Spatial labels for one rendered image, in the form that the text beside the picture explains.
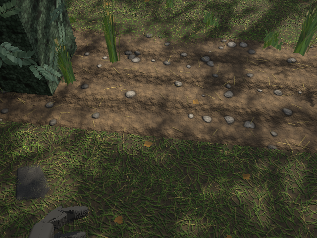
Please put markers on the left robot hand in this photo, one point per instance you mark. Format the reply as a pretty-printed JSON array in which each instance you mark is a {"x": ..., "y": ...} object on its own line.
[{"x": 56, "y": 219}]

